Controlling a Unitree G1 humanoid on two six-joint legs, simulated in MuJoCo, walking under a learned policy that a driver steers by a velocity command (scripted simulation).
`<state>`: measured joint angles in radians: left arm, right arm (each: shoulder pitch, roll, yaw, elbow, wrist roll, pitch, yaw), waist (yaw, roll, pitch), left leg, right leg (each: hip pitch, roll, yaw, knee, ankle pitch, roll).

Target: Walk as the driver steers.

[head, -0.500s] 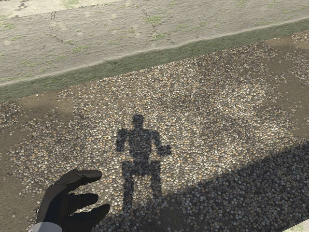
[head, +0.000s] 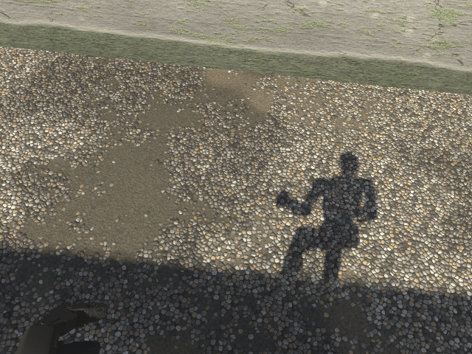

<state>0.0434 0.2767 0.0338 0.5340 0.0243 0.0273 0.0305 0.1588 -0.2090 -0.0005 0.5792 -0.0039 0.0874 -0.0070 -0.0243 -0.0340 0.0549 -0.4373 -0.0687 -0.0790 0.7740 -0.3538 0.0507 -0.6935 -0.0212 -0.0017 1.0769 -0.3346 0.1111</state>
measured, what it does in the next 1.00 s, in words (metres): steps on the spot, turning right: right foot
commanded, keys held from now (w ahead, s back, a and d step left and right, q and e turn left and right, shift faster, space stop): w+q+shift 0.04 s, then w+shift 0.04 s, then w+e+shift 0.90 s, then w+shift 0.02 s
